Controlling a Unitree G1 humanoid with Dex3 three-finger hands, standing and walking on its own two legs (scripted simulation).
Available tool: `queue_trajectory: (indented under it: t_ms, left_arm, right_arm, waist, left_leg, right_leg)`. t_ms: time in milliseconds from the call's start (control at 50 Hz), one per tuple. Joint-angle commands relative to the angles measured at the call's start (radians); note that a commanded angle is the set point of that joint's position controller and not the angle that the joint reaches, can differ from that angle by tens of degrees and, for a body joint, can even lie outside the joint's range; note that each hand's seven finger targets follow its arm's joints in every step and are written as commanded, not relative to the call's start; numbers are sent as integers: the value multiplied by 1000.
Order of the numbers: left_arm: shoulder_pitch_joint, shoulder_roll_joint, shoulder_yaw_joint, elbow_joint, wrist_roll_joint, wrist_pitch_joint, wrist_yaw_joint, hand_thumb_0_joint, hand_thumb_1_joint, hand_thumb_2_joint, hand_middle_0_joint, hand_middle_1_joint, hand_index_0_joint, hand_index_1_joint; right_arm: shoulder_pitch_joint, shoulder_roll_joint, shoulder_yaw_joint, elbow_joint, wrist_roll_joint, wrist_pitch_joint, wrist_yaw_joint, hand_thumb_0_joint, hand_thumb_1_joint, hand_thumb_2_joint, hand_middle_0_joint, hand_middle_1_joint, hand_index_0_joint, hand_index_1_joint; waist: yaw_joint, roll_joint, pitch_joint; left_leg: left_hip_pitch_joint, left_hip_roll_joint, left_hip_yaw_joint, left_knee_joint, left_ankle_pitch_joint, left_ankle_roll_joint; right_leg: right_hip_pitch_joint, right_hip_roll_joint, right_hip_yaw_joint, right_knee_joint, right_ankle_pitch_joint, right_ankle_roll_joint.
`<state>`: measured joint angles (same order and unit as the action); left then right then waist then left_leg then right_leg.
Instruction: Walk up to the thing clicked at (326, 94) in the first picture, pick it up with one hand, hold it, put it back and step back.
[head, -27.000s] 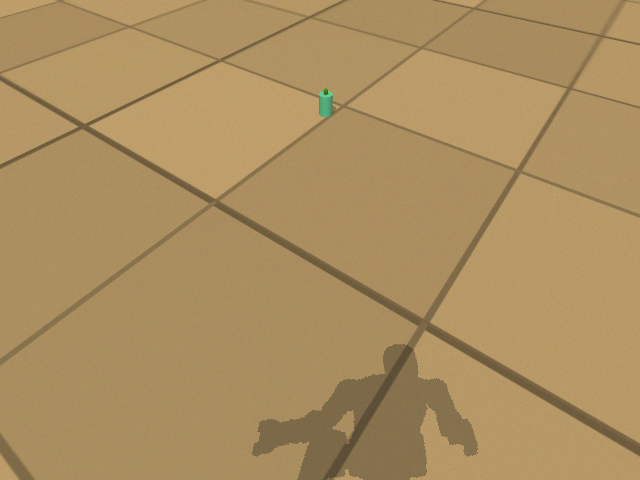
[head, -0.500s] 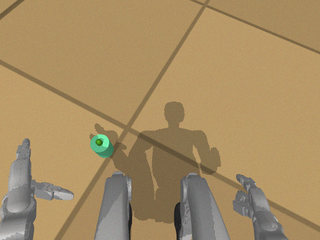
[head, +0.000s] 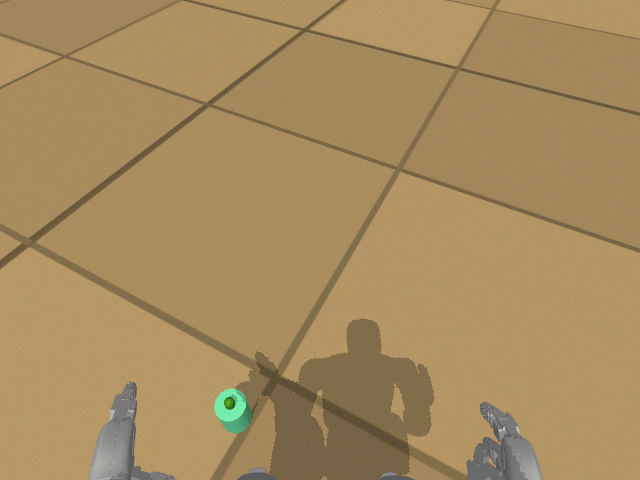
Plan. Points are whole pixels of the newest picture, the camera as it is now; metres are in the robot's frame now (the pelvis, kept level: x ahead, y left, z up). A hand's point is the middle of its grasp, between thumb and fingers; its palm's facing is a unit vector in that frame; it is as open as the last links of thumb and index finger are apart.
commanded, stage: home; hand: left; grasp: from the side
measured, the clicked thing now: (233, 409) +0.39 +0.22 -0.62
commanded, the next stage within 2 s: stand in 1.74 s
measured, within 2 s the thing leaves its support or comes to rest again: neither
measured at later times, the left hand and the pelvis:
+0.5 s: hand (180, 471) +0.16 +0.17 -0.04, palm faces +0.12 -0.95 -0.29, open 17.5 cm; pelvis +0.00 -0.02 +0.02, yaw +1 degrees
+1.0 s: hand (186, 479) +0.16 +0.16 -0.04, palm faces +0.11 -0.95 -0.29, open 17.3 cm; pelvis -0.01 -0.02 +0.02, yaw +1 degrees
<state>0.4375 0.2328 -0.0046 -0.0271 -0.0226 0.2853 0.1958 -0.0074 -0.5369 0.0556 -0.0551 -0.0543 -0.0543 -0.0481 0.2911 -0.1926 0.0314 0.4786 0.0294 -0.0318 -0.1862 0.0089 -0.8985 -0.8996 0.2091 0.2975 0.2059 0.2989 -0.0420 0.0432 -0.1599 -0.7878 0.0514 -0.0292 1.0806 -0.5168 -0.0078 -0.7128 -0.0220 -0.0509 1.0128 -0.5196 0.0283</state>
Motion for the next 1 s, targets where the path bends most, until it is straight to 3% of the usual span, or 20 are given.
queue_trajectory:
  t_ms: [0, 20, 40, 140, 240, 360, 420, 500, 520, 580, 600, 680, 820, 980]
  left_arm:
    - [41, 79, 36, -211, 15, -38, 0, 0, -599, 27, -44, -44, -43, -45]
    - [75, 65, 33, -183, 15, -32, -5, 0, -587, 34, -45, -46, -45, -47]
    - [35, 103, 57, -261, 13, -39, -5, 0, -570, 44, -47, -49, -46, -49]
    - [56, 62, 42, -179, 20, -48, -23, 0, -590, 32, -45, -45, -44, -46]
    - [18, 74, 45, -242, 22, -56, -31, 0, -580, 38, -46, -47, -45, -48]
    - [7, 69, 51, -196, 21, -50, -34, 0, -571, 43, -47, -50, -46, -50]
    - [20, 80, 63, -190, 19, -50, -36, 0, -561, 49, -48, -52, -47, -52]
    - [8, 70, 53, -193, 17, -56, -42, 0, -557, 51, -48, -52, -48, -52]
    - [27, 79, 64, -190, 18, -56, -42, 0, -556, 52, -48, -52, -48, -53]
    - [12, 72, 51, -183, 17, -57, -44, 0, -540, 62, -50, -55, -50, -56]
    - [19, 80, 64, -181, 18, -59, -43, 0, -541, 61, -50, -55, -50, -56]
    - [8, 73, 48, -174, 20, -61, -46, 0, -535, 64, -51, -57, -50, -57]
    - [3, 76, 55, -165, 17, -66, -47, 0, -521, 73, -52, -59, -52, -59]
    - [12, 82, 60, -173, 18, -71, -50, 0, -511, 79, -53, -61, -53, -61]
  right_arm:
    - [-50, -125, -57, -151, -8, -68, -15, 0, -896, -902, 201, 301, 201, 301]
    - [-58, -127, -56, -157, -9, -72, -14, 0, -896, -902, 201, 301, 201, 301]
    - [-57, -129, -58, -164, -9, -78, -13, 0, -896, -902, 201, 301, 201, 301]
    - [-56, -127, -61, -155, -15, -95, -9, 0, -895, -902, 201, 301, 201, 301]
    - [-60, -131, -63, -156, -22, -113, -7, 0, -896, -902, 201, 301, 201, 301]
    - [-72, -134, -61, -145, -23, -125, -7, 0, -897, -901, 201, 301, 201, 301]
    - [-84, -132, -58, -147, -21, -126, -7, 0, -897, -901, 201, 301, 201, 301]
    - [-89, -134, -59, -150, -19, -128, -6, 0, -897, -901, 201, 301, 201, 301]
    - [-88, -129, -58, -147, -20, -129, -7, 0, -897, -901, 201, 301, 201, 301]
    - [-81, -135, -61, -145, -20, -131, -7, 0, -897, -901, 201, 301, 201, 301]
    - [-80, -135, -63, -144, -20, -132, -8, 0, -897, -901, 201, 301, 200, 301]
    - [-74, -135, -63, -135, -21, -132, -8, 0, -897, -901, 200, 301, 200, 301]
    - [-91, -137, -62, -138, -18, -141, -9, 0, -897, -901, 200, 301, 200, 301]
    - [-87, -135, -61, -139, -20, -145, -9, 0, -898, -901, 200, 301, 200, 301]
  waist:
    - [12, 6, -79]
    - [10, -3, -55]
    - [19, 7, -63]
    - [8, -30, -20]
    - [12, 21, -103]
    - [5, -15, -67]
    - [20, -18, -53]
    - [18, -22, -34]
    - [27, -19, -57]
    - [8, -41, -51]
    - [17, -36, -71]
    - [6, -35, -68]
    - [21, -40, -14]
    - [18, -38, -45]
  left_leg:
    - [205, -14, -15, -234, 276, -1]
    - [200, -18, -8, -233, 288, 1]
    - [207, -21, -2, -236, 293, 2]
    - [216, -25, 9, -247, 279, 3]
    - [269, -31, 17, -234, 362, -2]
    - [262, -35, 22, -245, 298, 4]
    - [241, -40, 31, -244, 273, 7]
    - [233, -43, 36, -253, 230, 9]
    - [235, -44, 39, -246, 244, 9]
    - [239, -42, 38, -239, 255, 13]
    - [244, -42, 39, -237, 274, 12]
    - [252, -39, 38, -238, 280, 13]
    - [227, -40, 38, -263, 189, 12]
    - [231, -44, 40, -256, 197, 15]
  right_leg:
    - [91, 54, -49, -161, 254, -39]
    - [102, 53, -49, -175, 263, -37]
    - [120, 51, -44, -183, 270, -37]
    - [122, 53, -39, -201, 258, -33]
    - [172, 46, -25, -198, 337, -33]
    - [166, 45, -20, -231, 292, -26]
    - [167, 38, -15, -247, 274, -23]
    - [159, 36, -10, -258, 238, -23]
    - [171, 35, -7, -258, 252, -22]
    - [165, 35, -5, -258, 274, -17]
    - [175, 35, -6, -251, 291, -18]
    - [170, 36, -6, -250, 294, -19]
    - [149, 35, -6, -270, 190, -24]
    - [157, 32, -1, -269, 203, -22]
